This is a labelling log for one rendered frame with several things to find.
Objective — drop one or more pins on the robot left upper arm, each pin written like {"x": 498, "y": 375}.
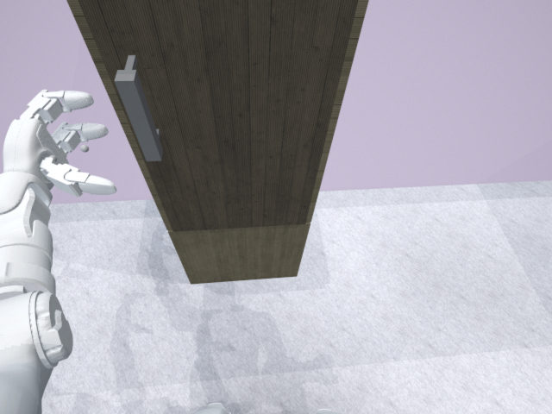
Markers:
{"x": 34, "y": 337}

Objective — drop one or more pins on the robot left shin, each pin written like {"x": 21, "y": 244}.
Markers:
{"x": 216, "y": 405}

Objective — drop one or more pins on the handle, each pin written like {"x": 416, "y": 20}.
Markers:
{"x": 129, "y": 87}

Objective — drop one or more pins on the cupboard door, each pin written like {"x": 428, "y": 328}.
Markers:
{"x": 242, "y": 92}

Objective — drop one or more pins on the robot left forearm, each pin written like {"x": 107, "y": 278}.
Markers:
{"x": 26, "y": 243}

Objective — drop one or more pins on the left robot hand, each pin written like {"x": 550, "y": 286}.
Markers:
{"x": 28, "y": 144}

